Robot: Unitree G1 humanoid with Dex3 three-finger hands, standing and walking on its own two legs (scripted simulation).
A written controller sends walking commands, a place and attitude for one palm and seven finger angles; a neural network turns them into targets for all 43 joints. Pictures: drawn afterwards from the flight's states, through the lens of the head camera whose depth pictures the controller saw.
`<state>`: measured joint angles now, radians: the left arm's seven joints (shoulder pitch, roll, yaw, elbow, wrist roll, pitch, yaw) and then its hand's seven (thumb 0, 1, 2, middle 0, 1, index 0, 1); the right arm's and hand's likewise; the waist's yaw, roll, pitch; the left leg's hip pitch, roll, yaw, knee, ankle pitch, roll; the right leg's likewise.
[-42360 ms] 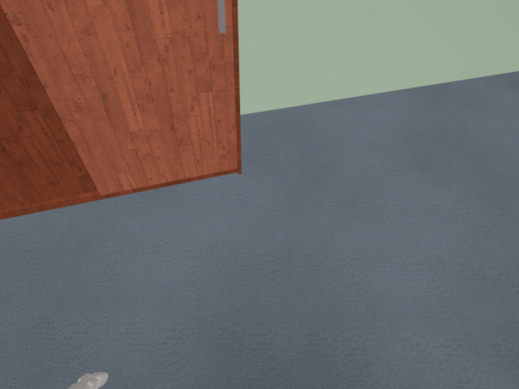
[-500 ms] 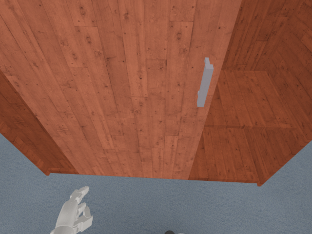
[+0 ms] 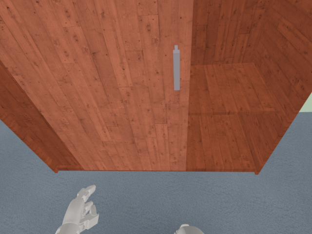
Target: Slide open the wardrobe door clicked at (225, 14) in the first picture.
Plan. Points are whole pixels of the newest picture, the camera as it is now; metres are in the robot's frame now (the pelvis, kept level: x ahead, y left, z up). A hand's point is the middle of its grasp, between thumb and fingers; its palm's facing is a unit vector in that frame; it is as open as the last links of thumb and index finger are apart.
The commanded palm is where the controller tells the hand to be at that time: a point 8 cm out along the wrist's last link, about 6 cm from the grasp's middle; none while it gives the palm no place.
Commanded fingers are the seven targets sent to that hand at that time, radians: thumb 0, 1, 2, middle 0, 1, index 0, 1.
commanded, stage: stop stepping back and stand still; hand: right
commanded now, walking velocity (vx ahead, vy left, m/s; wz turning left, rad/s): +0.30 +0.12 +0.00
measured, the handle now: (176, 68) +0.62 -0.09 +0.11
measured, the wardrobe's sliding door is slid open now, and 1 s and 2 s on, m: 0.46 0.46 0.46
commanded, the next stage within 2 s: let the arm hang, fingers relaxed in 0.72 s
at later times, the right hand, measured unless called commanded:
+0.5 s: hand out of the picture +0.13 -0.38 +0.18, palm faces +0.47 +0.83 -0.28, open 7.4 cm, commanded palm +0.05 -0.41 +0.19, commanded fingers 0.00 -0.90 -0.90 0.20 0.30 0.20 0.30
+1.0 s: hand out of the picture +0.09 -0.34 -0.10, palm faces +0.10 +0.94 -0.33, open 7.4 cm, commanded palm none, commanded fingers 0.00 -0.90 -0.90 0.20 0.30 0.20 0.30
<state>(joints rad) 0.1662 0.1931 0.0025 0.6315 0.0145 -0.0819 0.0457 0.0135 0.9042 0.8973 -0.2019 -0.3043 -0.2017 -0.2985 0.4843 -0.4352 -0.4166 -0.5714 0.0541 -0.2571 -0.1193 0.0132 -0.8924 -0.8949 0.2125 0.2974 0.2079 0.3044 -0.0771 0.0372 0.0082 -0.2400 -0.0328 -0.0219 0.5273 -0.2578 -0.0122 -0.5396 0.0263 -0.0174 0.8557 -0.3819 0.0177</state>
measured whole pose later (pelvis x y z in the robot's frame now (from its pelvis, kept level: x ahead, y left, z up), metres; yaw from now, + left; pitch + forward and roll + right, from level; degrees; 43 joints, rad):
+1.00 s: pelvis -0.09 -0.12 -0.02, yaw -2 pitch +2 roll -1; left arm 0.18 0.28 0.02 0.75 0.07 -0.01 0.02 0.01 0.91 0.90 -0.20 -0.30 -0.20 -0.30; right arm 0.21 -0.24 -0.12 0.49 -0.03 0.08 -0.01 0.01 -0.91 -0.90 0.19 0.29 0.19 0.30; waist 0.05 -0.03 -0.01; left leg -0.50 0.03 -0.02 1.03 -0.53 -0.03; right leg -0.43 -0.01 -0.04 0.75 -0.34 0.00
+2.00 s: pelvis -0.06 -0.13 +0.02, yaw -2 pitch -1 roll +0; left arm 0.25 0.14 0.00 1.15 0.02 0.00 0.05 0.01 0.91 0.90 -0.20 -0.30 -0.20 -0.30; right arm 0.23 -0.15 0.00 1.15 -0.01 0.01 -0.03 0.01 -0.92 -0.89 0.20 0.29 0.20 0.30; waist 0.01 0.00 0.05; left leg -0.17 0.03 -0.03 0.42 -0.24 -0.03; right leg -0.11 0.04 -0.06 0.39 -0.28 -0.05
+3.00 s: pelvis -0.06 -0.13 +0.02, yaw -2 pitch -1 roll +0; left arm 0.24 0.14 0.00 1.15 0.02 -0.01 0.05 0.01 0.91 0.90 -0.20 -0.30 -0.20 -0.30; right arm 0.23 -0.15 0.00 1.15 -0.01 0.01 -0.04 0.01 -0.92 -0.89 0.20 0.29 0.20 0.30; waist 0.01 0.01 0.06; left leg -0.18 0.02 -0.03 0.41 -0.23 -0.03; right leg -0.11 0.03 -0.06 0.39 -0.27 -0.05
